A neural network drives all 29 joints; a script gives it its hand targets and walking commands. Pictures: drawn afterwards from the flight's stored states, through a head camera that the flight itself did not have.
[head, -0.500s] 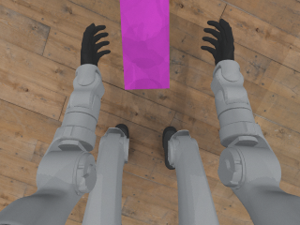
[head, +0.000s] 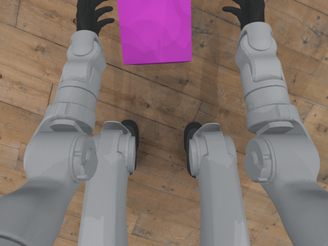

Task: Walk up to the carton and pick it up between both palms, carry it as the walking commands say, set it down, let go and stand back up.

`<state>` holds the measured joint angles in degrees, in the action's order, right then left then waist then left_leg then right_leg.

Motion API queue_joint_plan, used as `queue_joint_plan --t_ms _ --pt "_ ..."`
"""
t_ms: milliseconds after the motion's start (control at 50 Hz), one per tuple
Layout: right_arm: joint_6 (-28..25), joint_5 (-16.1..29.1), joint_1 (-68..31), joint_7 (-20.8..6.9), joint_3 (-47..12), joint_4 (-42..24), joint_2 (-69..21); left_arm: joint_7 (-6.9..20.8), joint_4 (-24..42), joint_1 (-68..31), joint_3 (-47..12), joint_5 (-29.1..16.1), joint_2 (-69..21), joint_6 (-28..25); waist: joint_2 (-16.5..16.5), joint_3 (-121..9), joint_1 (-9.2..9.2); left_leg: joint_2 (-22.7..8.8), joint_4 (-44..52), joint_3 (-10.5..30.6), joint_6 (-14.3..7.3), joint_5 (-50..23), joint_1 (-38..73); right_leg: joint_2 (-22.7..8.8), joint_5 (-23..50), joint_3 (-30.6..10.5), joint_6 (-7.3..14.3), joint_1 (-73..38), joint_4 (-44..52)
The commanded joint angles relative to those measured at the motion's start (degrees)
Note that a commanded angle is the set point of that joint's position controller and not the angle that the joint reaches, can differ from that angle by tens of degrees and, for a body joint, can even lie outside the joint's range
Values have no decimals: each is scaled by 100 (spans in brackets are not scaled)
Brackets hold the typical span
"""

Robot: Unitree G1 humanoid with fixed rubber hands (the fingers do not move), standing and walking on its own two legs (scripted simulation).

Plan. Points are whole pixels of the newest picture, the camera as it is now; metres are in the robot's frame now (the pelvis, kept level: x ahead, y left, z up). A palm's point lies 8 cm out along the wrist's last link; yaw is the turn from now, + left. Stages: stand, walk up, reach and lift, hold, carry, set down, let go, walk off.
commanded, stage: reach and lift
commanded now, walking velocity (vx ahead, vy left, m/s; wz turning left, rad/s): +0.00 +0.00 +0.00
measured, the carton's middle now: (155, 3) +0.57 +0.03 -0.35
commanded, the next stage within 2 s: none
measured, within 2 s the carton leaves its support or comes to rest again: leaves its support in 1.92 s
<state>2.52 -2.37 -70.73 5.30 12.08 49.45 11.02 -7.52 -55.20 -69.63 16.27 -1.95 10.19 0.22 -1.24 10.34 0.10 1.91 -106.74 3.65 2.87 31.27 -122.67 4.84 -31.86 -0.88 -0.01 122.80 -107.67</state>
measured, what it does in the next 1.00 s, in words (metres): lowers itself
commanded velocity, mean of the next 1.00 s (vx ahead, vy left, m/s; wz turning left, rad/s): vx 0.00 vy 0.00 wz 0.00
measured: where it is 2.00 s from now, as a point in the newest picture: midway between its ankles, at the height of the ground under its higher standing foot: (161, 157)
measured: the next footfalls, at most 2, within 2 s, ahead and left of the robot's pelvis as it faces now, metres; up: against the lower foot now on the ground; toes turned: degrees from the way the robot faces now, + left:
none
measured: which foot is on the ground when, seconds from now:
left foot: down 0.00-1.00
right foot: down 0.00-1.00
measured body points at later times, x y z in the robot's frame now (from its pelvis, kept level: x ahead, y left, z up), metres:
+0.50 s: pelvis -0.02 +0.00 -0.07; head +0.38 +0.01 +0.13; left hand +0.53 +0.17 -0.30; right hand +0.56 -0.14 -0.28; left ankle +0.10 +0.14 -0.43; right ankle +0.09 -0.11 -0.43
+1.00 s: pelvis -0.03 +0.00 -0.08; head +0.35 +0.01 +0.14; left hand +0.54 +0.15 -0.27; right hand +0.54 -0.11 -0.27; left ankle +0.10 +0.14 -0.43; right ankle +0.09 -0.11 -0.43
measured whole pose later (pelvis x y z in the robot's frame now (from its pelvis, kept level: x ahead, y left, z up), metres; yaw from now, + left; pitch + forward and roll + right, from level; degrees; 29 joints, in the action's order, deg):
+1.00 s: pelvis -0.03 +0.00 -0.08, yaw +1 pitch +32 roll +1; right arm 5.3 7.0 -90.8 4.5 4.5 64.9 15.2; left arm -7.7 -66.3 -90.9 11.9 -4.6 14.2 3.6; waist 0.6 29.7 0.1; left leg 3.3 -123.8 2.7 3.8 30.7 -125.1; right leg 3.8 -32.2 -1.0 -0.6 125.2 -125.5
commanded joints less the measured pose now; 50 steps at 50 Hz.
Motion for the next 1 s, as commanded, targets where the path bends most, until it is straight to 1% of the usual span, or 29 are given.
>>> queue_joint_plan --t_ms 0,60,80,120,160,200,220,240,260,280,300,320,340,360,400,440,480,520,600,640,700,760,820,860,880,920,940,960,980 --pt "203 569 -2775 116 -448 568 792 -26 192 -2851 23 -67 1379 -15 388 -5563 484 167 -157 -636 28 -1328 2107 -59 1533 -116 -320 -3100 173" --pt "249 746 -3591 127 -586 367 1129 -37 224 -3512 -104 -316 1431 67 377 -5758 461 121 -354 -644 11 -985 2359 -127 1069 -68 -264 -3305 -31" --pt "260 801 -3807 132 -621 374 1239 -41 135 -3653 -126 -388 1459 99 372 -5769 472 110 -423 -645 5 -898 2416 -147 936 -47 -251 -3320 -107" --pt "277 889 -4213 135 -676 346 1442 -48 -80 -3870 -129 -470 1516 160 336 -5744 522 90 -571 -656 -10 -741 2502 -173 685 -10 -236 -3290 -252" --pt "255 997 -4581 133 -800 223 1545 -54 -207 -4061 -209 -601 1495 170 351 -5839 566 94 -714 -650 -33 -777 2725 -198 622 26 -233 -3363 -388" --pt "209 1104 -4607 114 -831 135 1645 -37 -687 -3871 -317 -645 1440 223 335 -5769 415 104 -859 -627 -73 -987 2906 -174 816 127 -261 -3242 -473" --pt "174 1179 -4521 99 -835 159 1657 -30 -826 -3727 -363 -637 1437 240 265 -5847 409 110 -898 -623 -88 -1140 3034 -151 969 165 -272 -3235 -521" --pt "149 1274 -4425 73 -873 250 1622 -25 -874 -3622 -430 -617 1423 232 174 -5901 457 127 -946 -629 -92 -1325 3136 -137 1125 190 -286 -3176 -599" --pt "137 1326 -4254 49 -909 428 1583 -17 -806 -3594 -468 -577 1398 209 86 -5879 504 143 -1004 -629 -83 -1477 3166 -129 1250 187 -293 -3081 -676" --pt "125 1356 -4053 34 -897 608 1516 -19 -641 -3618 -576 -558 1344 163 -60 -5995 472 157 -1050 -621 -57 -1691 3285 -109 1455 209 -299 -3026 -769" --pt "119 1361 -3839 18 -887 806 1436 -29 -452 -3667 -623 -521 1334 106 -128 -6046 452 165 -1088 -608 -38 -1926 3387 -89 1668 225 -304 -2937 -833" --pt "108 1325 -3597 9 -864 1034 1365 -39 -258 -3680 -665 -501 1297 42 -169 -6054 372 163 -1147 -600 -11 -2132 3423 -77 1880 212 -304 -2881 -881" --pt "95 1263 -3338 11 -818 1276 1314 -48 -123 -3637 -742 -500 1235 -14 -248 -6127 242 171 -1188 -596 23 -2311 3501 -65 2085 219 -290 -2865 -926" --pt "87 1214 -3092 18 -784 1492 1237 -60 -57 -3545 -812 -497 1172 -59 -315 -6173 124 171 -1242 -595 48 -2486 3584 -57 2270 214 -284 -2806 -955" --pt "72 1095 -2662 32 -691 1794 1126 -62 67 -3376 -894 -477 1062 -108 -400 -6284 -50 188 -1320 -588 90 -2752 3695 -33 2550 203 -280 -2736 -1010" --pt "19 1099 -2575 42 -694 1738 1038 -61 199 -3299 -1006 -537 952 -153 -433 -6518 -115 197 -1396 -577 96 -3009 3857 -18 2788 174 -274 -2770 -1060" --pt "-68 1205 -2829 67 -809 1306 1035 -69 187 -3228 -1082 -619 853 -165 -406 -6786 -57 215 -1472 -573 66 -3212 4006 -6 2953 134 -279 -2896 -1091" --pt "-175 1303 -3199 121 -939 784 1147 -105 140 -3170 -1077 -710 833 -162 -245 -7097 33 235 -1525 -588 44 -3316 4025 -9 3116 118 -295 -3198 -1121" --pt "-213 1412 -3755 187 -1167 292 1271 -163 -261 -3075 -979 -811 787 -79 24 -6936 248 254 -1448 -665 17 -2845 3694 -36 2744 102 -342 -3412 -1026" --pt "-176 1475 -3932 182 -1263 358 1245 -158 -339 -3278 -1010 -866 739 -41 49 -6633 252 242 -1354 -677 12 -2439 3529 -51 2353 112 -348 -3313 -944" --pt "-80 1525 -4075 114 -1316 791 1130 -91 -569 -3630 -1144 -902 538 51 -72 -5799 160 204 -1191 -659 7 -1657 3213 -83 1575 139 -309 -2877 -815" --pt "30 1390 -4210 14 -1143 1163 1016 6 -658 -4007 -1102 -772 363 150 -179 -5049 67 201 -1036 -649 6 -890 2925 -103 821 156 -245 -2479 -698" --pt "159 1196 -4398 -199 -1007 1451 406 201 -688 -4310 -1039 -522 -250 268 -217 -4421 61 242 -931 -661 -17 -362 2651 -74 301 170 -188 -2171 -620" --pt "241 991 -4435 -392 -891 1548 -216 371 -520 -4531 -964 -293 -767 339 -253 -4261 58 291 -948 -694 -11 -318 2640 -18 266 165 -164 -2115 -614" --pt "274 878 -4438 -490 -814 1568 -545 448 -453 -4596 -892 -149 -1028 369 -283 -4235 96 321 -979 -717 -9 -357 2674 14 316 154 -156 -2118 -631" --pt "314 528 -4329 -650 -586 1544 -1157 597 -323 -4633 -694 151 -1534 408 -262 -4247 74 404 -1061 -729 -1 -545 2737 101 538 179 -157 -2148 -682" --pt "329 333 -4209 -704 -463 1531 -1389 676 -373 -4523 -605 231 -1828 436 -257 -4199 3 457 -1119 -749 13 -644 2676 139 678 190 -151 -2191 -703" --pt "329 116 -4041 -707 -305 1521 -1431 724 -449 -4332 -502 303 -1986 457 -274 -4154 -109 505 -1182 -757 41 -732 2638 171 817 212 -146 -2242 -737" --pt "349 10 -4103 -829 -373 1371 -2152 894 -410 -4406 -641 265 -2712 493 -265 -4211 -182 585 -1221 -760 33 -907 2564 214 1013 210 -116 -2325 -745"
